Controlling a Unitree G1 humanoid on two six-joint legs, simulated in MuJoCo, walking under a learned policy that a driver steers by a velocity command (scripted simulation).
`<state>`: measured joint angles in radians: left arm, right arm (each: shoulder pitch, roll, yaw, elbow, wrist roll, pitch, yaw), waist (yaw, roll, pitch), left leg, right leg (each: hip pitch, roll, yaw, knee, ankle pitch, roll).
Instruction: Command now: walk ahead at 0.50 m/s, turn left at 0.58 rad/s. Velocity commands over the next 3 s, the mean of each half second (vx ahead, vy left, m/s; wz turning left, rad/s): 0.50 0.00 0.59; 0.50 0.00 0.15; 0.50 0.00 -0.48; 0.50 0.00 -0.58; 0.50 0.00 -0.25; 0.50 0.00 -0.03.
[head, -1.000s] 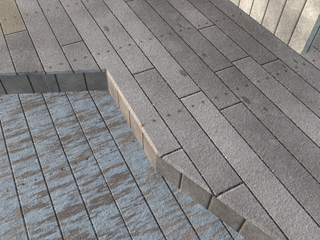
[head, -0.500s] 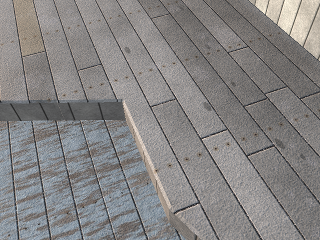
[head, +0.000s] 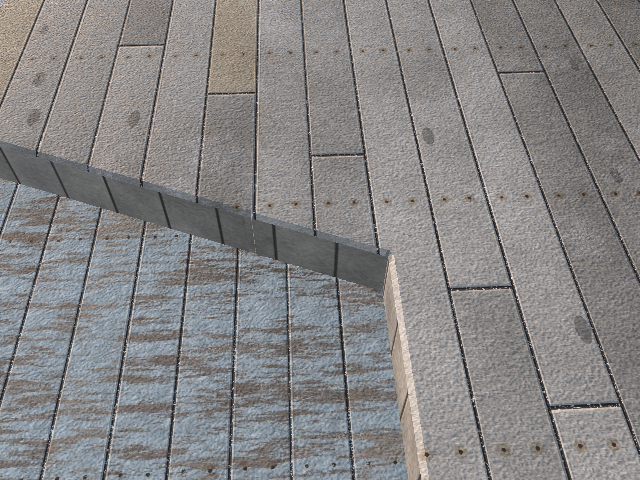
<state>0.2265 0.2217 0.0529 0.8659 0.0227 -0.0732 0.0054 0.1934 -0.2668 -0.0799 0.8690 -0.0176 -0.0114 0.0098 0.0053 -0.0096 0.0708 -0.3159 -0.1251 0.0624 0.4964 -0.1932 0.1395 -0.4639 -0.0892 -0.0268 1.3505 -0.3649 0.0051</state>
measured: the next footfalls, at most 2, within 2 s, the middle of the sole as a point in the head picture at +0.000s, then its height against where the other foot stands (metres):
right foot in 0.48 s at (377, 475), level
left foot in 0.94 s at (220, 414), level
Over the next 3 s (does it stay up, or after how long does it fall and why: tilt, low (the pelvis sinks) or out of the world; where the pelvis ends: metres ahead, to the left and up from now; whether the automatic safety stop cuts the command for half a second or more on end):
stays up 1.58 0.05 0.14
